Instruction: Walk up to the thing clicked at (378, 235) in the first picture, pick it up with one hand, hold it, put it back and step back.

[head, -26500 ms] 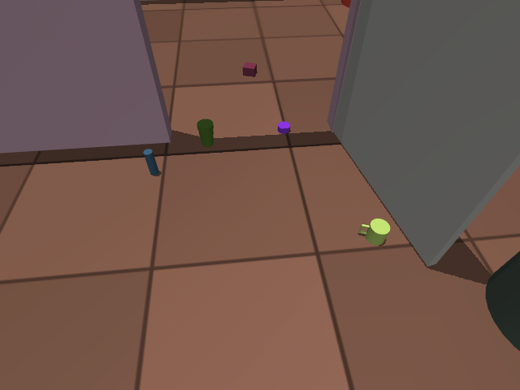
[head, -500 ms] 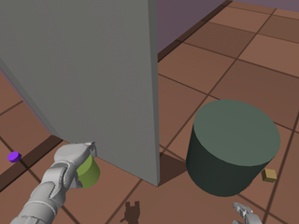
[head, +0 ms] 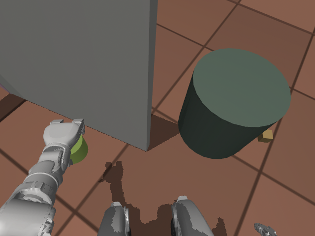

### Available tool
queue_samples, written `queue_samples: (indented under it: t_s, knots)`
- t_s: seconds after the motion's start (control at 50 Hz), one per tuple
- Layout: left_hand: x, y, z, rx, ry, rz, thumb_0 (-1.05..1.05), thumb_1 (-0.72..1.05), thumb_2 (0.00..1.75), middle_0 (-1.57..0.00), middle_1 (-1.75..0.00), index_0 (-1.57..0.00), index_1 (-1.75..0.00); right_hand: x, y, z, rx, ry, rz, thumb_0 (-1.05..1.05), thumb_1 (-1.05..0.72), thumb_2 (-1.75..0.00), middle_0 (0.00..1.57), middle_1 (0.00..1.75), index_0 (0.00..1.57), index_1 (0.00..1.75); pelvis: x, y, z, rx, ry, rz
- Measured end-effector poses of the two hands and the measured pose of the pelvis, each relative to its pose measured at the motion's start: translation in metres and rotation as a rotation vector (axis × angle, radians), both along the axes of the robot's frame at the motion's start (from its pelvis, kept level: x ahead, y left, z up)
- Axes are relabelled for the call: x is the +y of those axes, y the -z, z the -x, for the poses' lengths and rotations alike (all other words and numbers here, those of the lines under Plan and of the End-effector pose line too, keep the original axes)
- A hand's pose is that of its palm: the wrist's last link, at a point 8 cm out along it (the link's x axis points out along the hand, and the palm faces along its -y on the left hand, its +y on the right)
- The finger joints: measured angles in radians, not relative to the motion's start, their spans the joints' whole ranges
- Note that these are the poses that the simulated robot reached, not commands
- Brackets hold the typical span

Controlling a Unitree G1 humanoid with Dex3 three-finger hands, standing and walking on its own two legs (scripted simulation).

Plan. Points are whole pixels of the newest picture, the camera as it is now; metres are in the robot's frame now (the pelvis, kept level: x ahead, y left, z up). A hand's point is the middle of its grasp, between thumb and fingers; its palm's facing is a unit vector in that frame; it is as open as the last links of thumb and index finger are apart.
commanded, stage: crouch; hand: left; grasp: from above
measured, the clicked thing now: (65, 149) +0.39 +0.24 -0.13
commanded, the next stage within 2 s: lower in 1.40 s
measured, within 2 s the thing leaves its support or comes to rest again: neither
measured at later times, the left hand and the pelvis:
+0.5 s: hand (86, 156) +0.43 +0.23 -0.33, palm faces -0.43 +0.02 -0.90, open 11.1 cm; pelvis -0.03 +0.00 -0.19, yaw -2 degrees
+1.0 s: hand (92, 156) +0.46 +0.24 -0.42, palm faces -0.46 +0.01 -0.89, open 11.1 cm; pelvis -0.04 +0.00 -0.27, yaw -4 degrees
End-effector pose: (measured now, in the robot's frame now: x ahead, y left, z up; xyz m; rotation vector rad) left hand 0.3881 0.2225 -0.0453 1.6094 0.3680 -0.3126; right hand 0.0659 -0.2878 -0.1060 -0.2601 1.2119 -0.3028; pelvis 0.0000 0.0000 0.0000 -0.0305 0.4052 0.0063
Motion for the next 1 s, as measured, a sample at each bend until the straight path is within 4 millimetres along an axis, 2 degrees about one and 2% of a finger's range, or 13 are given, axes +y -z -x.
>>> queue_samples:
  t_s: [0.12, 0.22, 0.34, 0.48, 0.6, 0.72, 1.0]
  knots:
    - [0.002, 0.06, -0.02, -0.018, -0.015, -0.001, 0.01, -0.18, 0.84, -0.4, -1.02, -0.42, -1.0, 0.007, 0.059, 0.042, 0.1, 0.041, 0.003, 0.0, -0.91, -0.9, 0.2, 0.3, 0.2, 0.3, 0.003, 0.055, 0.013, 0.099, 0.003, 0.011]
    - [0.005, 0.108, -0.028, 0.011, -0.032, 0.002, 0.01, -0.18, 0.84, -0.4, -1.02, -0.42, -1.0, 0.02, 0.102, 0.062, 0.144, 0.05, -0.025, 0.0, -0.91, -0.9, 0.21, 0.3, 0.2, 0.3, 0.006, 0.095, 0.022, 0.156, 0.004, 0.019]
    - [0.006, 0.167, -0.033, 0.044, -0.01, 0.022, 0.01, -0.18, 0.84, -0.4, -1.02, -0.42, -1.0, 0.03, 0.148, 0.068, 0.165, 0.023, -0.051, 0.0, -0.91, -0.9, 0.21, 0.3, 0.2, 0.3, 0.006, 0.139, 0.029, 0.21, 0.003, 0.03]
    - [0.01, 0.221, -0.045, 0.021, 0.0, 0.036, 0.01, -0.19, 0.85, -0.4, -1.02, -0.42, -1.0, 0.027, 0.19, 0.057, 0.168, -0.039, -0.043, 0.0, -0.91, -0.9, 0.21, 0.3, 0.2, 0.3, 0.004, 0.183, 0.032, 0.249, 0.004, 0.044]
    - [0.015, 0.254, -0.057, 0.012, -0.025, 0.036, 0.01, -0.19, 0.85, -0.41, -1.02, -0.43, -1.0, 0.019, 0.212, 0.047, 0.167, -0.078, -0.025, 0.0, -0.92, -0.9, 0.21, 0.3, 0.2, 0.3, 0.002, 0.21, 0.033, 0.263, 0.007, 0.053]
    - [0.014, 0.278, -0.063, 0.027, -0.031, 0.041, 0.01, -0.19, 0.85, -0.41, -1.01, -0.43, -1.0, 0.012, 0.226, 0.048, 0.184, -0.089, -0.02, 0.0, -0.92, -0.9, 0.21, 0.3, 0.2, 0.3, 0.002, 0.229, 0.033, 0.261, 0.013, 0.057]
    - [0.012, 0.321, -0.076, 0.043, -0.025, 0.043, 0.01, -0.19, 0.85, -0.41, -1.01, -0.43, -0.99, 0.011, 0.26, 0.085, 0.273, -0.066, -0.037, 0.0, -0.92, -0.9, 0.21, 0.3, 0.2, 0.3, -0.001, 0.269, 0.038, 0.244, 0.029, 0.06]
